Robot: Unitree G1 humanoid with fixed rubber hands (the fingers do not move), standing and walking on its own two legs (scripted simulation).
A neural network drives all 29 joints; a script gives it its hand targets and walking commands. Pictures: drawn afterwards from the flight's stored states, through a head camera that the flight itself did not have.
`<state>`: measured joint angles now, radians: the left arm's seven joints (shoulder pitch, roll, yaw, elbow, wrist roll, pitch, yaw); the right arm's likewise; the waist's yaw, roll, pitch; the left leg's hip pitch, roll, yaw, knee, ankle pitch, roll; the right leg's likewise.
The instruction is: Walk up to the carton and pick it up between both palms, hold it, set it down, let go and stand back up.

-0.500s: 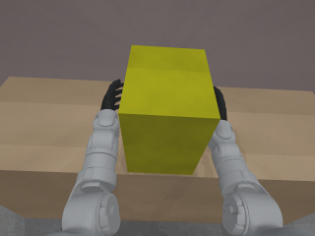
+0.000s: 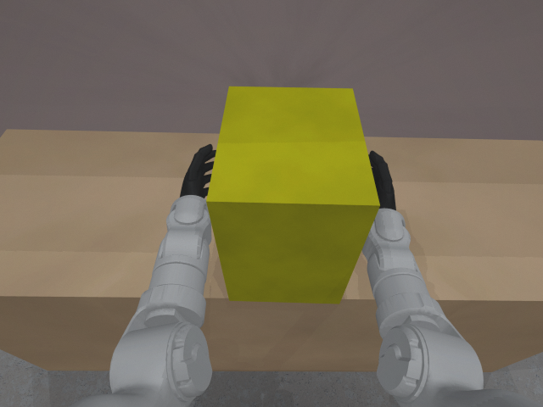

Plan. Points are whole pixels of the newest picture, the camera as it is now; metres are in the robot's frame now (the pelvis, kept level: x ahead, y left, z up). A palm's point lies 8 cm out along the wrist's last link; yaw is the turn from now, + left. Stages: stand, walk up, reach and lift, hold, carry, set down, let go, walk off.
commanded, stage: set down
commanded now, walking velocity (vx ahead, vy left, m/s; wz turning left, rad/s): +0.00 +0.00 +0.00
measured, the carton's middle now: (287, 201) +0.41 -0.06 +0.04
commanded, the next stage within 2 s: none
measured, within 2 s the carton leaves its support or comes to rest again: rests again in 0.94 s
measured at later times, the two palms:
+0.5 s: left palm (198, 208) +0.41 +0.09 +0.04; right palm (375, 212) +0.37 -0.19 +0.05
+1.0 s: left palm (199, 215) +0.40 +0.09 +0.03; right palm (373, 218) +0.36 -0.19 +0.04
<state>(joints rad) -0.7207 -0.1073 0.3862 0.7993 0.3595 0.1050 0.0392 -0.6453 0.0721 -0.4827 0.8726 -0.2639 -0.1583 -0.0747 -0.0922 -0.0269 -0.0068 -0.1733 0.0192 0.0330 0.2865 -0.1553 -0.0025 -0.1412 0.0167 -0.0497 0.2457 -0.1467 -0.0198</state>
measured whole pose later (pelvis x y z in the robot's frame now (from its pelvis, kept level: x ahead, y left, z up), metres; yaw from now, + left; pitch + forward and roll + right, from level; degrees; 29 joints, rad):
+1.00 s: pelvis +0.00 +0.00 +0.00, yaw -1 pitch +10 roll +0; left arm -0.74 -0.08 0.43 1.03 0.38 -0.18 0.08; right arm -0.66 0.08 -0.58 0.97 -0.40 -0.35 -0.08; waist -0.07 0.00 -0.06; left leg -0.35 0.03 0.05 0.31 -0.14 0.00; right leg -0.33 0.02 -0.06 0.27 -0.13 -0.03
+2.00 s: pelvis -0.01 +0.00 +0.00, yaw -2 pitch +11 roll +0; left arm -0.75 -0.12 0.53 0.97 0.49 -0.24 0.05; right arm -0.66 0.12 -0.70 0.92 -0.50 -0.40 -0.03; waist -0.06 -0.02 -0.01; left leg -0.36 0.03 0.08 0.30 -0.13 0.00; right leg -0.36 0.02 -0.04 0.29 -0.12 -0.03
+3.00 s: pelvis -0.04 -0.01 -0.02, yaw -4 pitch +17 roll +0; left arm -1.10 0.20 -0.03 1.32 -0.22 -0.08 0.11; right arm -0.98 -0.28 0.05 1.21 0.36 -0.05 -0.08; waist -0.05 -0.02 -0.22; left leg -0.64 0.05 0.05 0.54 -0.19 -0.02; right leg -0.65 0.04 -0.03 0.53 -0.18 -0.04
